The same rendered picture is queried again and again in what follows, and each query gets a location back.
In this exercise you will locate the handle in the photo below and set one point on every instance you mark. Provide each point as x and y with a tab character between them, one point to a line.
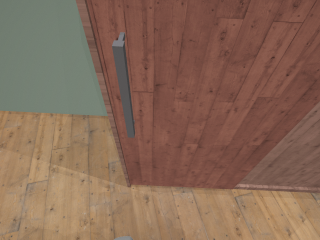
120	59

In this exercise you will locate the wardrobe door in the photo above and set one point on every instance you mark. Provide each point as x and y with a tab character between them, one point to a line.
295	160
215	84

